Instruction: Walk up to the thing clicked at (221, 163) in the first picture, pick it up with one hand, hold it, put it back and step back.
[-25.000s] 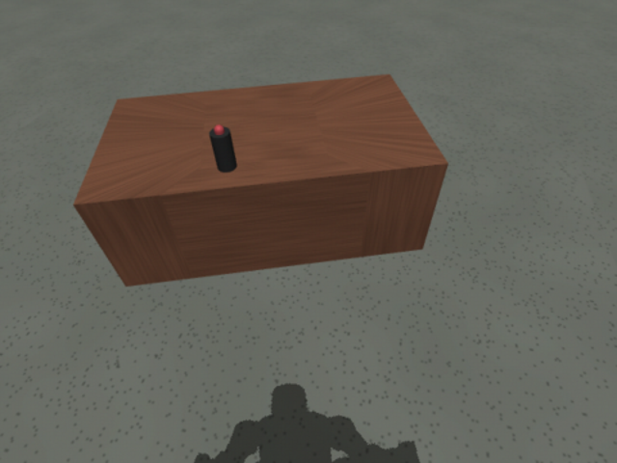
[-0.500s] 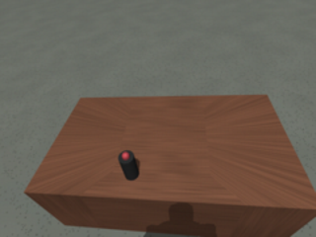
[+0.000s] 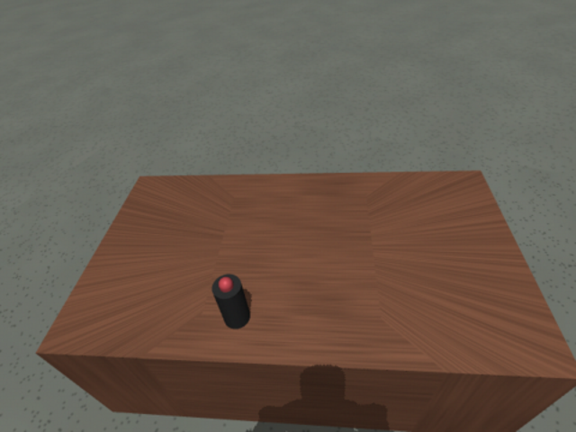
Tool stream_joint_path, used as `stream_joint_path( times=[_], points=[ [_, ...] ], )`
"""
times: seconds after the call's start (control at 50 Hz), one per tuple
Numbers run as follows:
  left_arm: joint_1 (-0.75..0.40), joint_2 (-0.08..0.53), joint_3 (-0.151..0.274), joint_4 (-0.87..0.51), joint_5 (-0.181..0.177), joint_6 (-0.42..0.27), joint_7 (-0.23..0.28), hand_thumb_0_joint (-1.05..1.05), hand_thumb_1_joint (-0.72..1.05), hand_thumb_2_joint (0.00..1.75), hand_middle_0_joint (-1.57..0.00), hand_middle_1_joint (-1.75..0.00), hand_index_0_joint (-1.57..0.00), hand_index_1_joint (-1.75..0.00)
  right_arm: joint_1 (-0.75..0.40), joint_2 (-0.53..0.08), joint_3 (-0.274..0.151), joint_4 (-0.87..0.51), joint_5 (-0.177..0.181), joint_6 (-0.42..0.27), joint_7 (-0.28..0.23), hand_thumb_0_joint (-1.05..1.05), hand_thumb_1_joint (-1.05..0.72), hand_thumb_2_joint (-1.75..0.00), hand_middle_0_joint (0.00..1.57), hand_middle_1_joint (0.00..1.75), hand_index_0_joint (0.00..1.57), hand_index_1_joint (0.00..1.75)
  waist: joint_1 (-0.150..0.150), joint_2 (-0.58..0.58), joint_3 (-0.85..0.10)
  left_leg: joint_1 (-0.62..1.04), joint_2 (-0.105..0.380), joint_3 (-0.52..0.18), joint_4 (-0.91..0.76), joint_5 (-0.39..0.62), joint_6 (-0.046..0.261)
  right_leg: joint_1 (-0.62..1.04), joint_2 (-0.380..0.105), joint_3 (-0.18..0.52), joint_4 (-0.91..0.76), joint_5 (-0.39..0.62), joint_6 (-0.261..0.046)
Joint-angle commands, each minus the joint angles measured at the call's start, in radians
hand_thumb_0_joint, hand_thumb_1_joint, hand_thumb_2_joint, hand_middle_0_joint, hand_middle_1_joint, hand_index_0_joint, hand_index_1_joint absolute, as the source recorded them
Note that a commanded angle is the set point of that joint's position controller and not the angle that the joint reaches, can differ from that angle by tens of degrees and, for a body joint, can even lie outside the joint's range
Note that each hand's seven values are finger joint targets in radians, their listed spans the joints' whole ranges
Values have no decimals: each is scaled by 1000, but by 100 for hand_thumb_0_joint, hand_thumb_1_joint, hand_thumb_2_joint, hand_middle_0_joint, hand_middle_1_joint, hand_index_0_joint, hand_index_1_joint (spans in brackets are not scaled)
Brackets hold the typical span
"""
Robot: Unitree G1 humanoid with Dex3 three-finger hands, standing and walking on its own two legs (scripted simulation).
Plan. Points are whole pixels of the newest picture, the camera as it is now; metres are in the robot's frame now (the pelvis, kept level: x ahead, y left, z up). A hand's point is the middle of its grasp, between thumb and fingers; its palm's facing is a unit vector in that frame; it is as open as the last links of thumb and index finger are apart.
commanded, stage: home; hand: left
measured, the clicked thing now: (231, 299) +0.51 +0.17 -0.25
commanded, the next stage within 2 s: stand in 0.02 s
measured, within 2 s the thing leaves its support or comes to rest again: neither
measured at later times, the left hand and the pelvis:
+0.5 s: hand out of the picture +0.08 +0.26 -0.15, palm faces +0.00 -0.93 -0.37, open 10.8 cm; pelvis +0.02 +0.00 +0.00, yaw +0 degrees
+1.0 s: hand out of the picture +0.10 +0.26 -0.15, palm faces +0.00 -0.93 -0.36, open 7.4 cm; pelvis +0.02 +0.00 +0.00, yaw +0 degrees
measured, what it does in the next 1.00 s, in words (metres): stands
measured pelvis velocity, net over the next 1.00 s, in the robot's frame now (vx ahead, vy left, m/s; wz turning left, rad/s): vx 0.02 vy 0.00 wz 0.00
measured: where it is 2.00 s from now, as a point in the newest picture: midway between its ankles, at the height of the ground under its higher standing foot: outside the picture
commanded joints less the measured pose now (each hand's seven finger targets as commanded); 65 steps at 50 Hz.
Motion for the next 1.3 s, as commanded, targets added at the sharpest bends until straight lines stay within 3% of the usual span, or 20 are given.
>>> stream_joint_path(
  times=[0.0, 0.1, 0.14, 0.16, 0.3, 0.46, 0.5, 0.62, 0.74, 0.82, 0.86, 0.9, 0.96, 1.04, 1.12, 1.22, 1.28],
  points=[
    [-50, 229, 40, -55, -4, -21, 15, 0, -56, 5, -5, -5, -5, -5, -28, -193, -42, -55, -4, -24, -10, 0, -90, -90, 20, 30, 20, 30, 7, -30, -4, -153, 71, -54, -92, 28, 56, 88, -104, 132, -94, -91, 4],
    [-60, 228, 43, -60, -5, -24, 16, 0, -55, 5, -5, -5, -5, -5, -37, -190, -40, -52, -6, -27, -14, 0, -90, -90, 20, 30, 20, 30, 3, -28, -39, -124, 83, -54, -89, 87, 56, 116, -113, 129, -73, 24, -2],
    [-56, 223, 40, -54, -6, -23, 15, 0, -39, 21, -20, -21, -20, -21, -44, -194, -40, -51, -5, -29, -13, 0, -90, -90, 20, 30, 20, 30, 5, -23, -32, -123, 83, -54, -98, 98, 54, 121, -110, 123, -70, 33, -1],
    [-59, 224, 41, -54, -6, -23, 15, 0, -31, 29, -20, -29, -20, -29, -47, -196, -41, -49, -2, -28, -12, 0, -90, -90, 20, 30, 20, 30, 7, -26, -26, -124, 81, -55, -100, 89, 53, 117, -107, 125, -77, 17, 4],
    [-66, 227, 43, -59, -7, -26, 15, 0, 25, 85, -20, -30, -20, -30, -52, -197, -44, -47, -3, -26, -10, 0, -90, -90, 20, 30, 20, 30, 1, -33, -26, -108, 81, -48, -94, 80, 54, 109, -112, 131, -96, -1, 1],
    [-64, 230, 47, -62, -7, -30, 15, 0, 89, 90, -20, -30, -20, -30, -67, -200, -46, -51, -2, -25, -8, 0, -90, -90, 20, 30, 20, 30, 0, -41, -32, -109, 79, -40, -96, 83, 54, 122, -111, 129, -99, 29, 3],
    [-65, 232, 47, -65, -8, -32, 14, 0, 90, 90, -20, -30, -20, -30, -64, -203, -46, -54, -1, -27, -9, 0, -90, -90, 20, 30, 20, 30, -5, -32, -66, -85, 84, -37, -90, 132, 53, 146, -118, 128, -82, 122, -1],
    [-65, 223, 47, -66, -11, -29, 13, 0, 90, 90, -20, -30, -20, -30, -75, -209, -42, -53, 0, -31, -12, 0, -90, -90, 20, 30, 20, 30, -3, -20, -76, -64, 94, -37, -94, 196, 49, 156, -119, 118, -61, 207, -4],
    [-72, 234, 51, -65, -10, -24, 11, 0, 90, 90, -20, -30, -20, -30, -75, -204, -41, -49, -1, -30, -12, 0, -90, -90, 20, 30, 20, 30, -1, -34, -42, -84, 92, -42, -114, 141, 45, 136, -112, 119, -75, 100, 0],
    [-72, 224, 49, -72, -7, -30, 12, 0, 90, 90, -20, -30, -20, -30, -78, -210, -43, -53, 0, -32, -12, 0, -90, -90, 20, 30, 20, 30, -5, -32, -76, -70, 99, -39, -98, 211, 49, 166, -121, 118, -59, 204, -3],
    [-72, 228, 50, -70, -9, -28, 12, 0, 90, 90, -20, -30, -20, -30, -80, -210, -41, -51, 0, -34, -13, 0, -90, -90, 20, 30, 20, 30, -5, -26, -74, -64, 100, -38, -102, 213, 49, 161, -122, 116, -54, 210, -4],
    [-73, 229, 51, -72, -11, -27, 11, 0, 90, 90, -20, -30, -20, -30, -77, -209, -41, -50, -1, -35, -13, 0, -90, -90, 20, 30, 20, 30, -5, -28, -70, -55, 103, -40, -105, 229, 48, 154, -120, 114, -54, 201, -4],
    [-78, 230, 51, -72, -9, -27, 11, 0, 90, 90, -20, -30, -20, -30, -85, -207, -45, -50, -1, -30, -9, 0, -90, -90, 20, 30, 20, 30, -2, -46, -40, -80, 93, -38, -114, 128, 48, 131, -110, 115, -84, 84, 3],
    [-69, 234, 52, -75, -9, -30, 11, 0, 90, 90, -20, -30, -20, -30, -86, -211, -50, -53, 1, -31, -7, 0, -90, -90, 20, 30, 20, 30, -5, -37, -56, -68, 94, -34, -107, 132, 54, 140, -119, 123, -85, 117, -5],
    [-69, 236, 53, -77, -10, -32, 8, 0, 90, 90, -20, -30, -20, -30, -75, -206, -48, -48, -1, -30, -4, 0, -90, -90, 20, 30, 20, 30, -4, -43, -25, -93, 92, -36, -116, 83, 55, 121, -115, 132, -96, 54, -5],
    [-64, 233, 53, -82, -10, -34, 7, 0, 90, 90, -20, -30, -20, -30, -90, -206, -49, -56, 0, -34, -3, 0, -90, -90, 20, 30, 20, 30, -2, -26, -60, -71, 97, -36, -109, 126, 55, 140, -118, 130, -81, 121, -8],
    [-67, 235, 54, -81, -10, -33, 7, 0, 90, 90, -20, -30, -20, -30, -76, -198, -45, -50, 0, -31, -4, 0, -90, -90, 20, 30, 20, 30, -2, -31, -46, -82, 94, -35, -112, 105, 54, 135, -117, 131, -82, 102, -6]
  ],
)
